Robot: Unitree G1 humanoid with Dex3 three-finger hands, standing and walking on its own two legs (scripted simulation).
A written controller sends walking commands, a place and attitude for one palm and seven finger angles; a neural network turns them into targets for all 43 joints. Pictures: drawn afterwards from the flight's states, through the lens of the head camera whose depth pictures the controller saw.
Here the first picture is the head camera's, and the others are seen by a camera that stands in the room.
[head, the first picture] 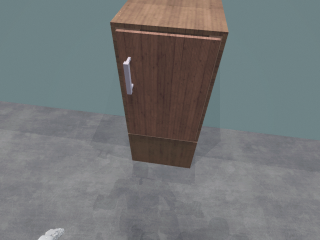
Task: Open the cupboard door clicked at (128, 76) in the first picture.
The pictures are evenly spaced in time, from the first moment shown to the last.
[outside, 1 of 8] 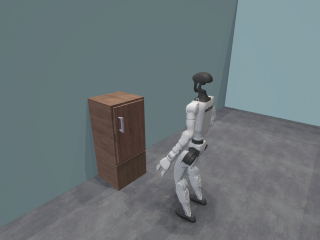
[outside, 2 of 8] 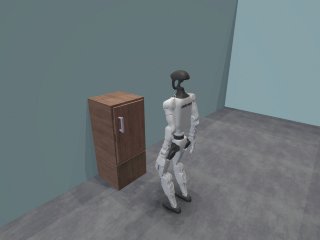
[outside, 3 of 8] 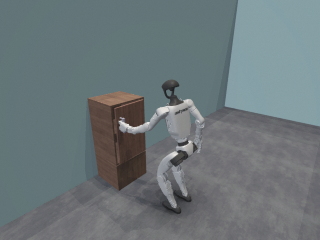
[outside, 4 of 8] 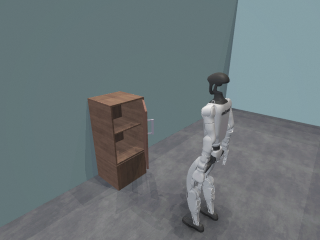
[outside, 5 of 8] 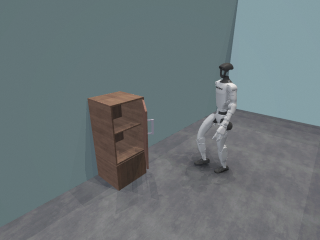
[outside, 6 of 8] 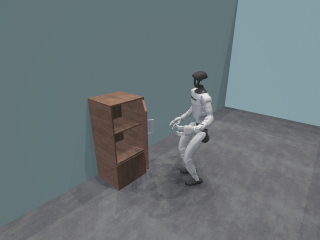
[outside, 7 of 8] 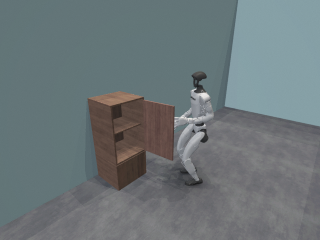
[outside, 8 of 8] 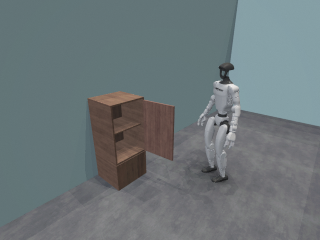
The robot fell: no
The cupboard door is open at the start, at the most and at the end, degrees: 0 96 96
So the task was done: yes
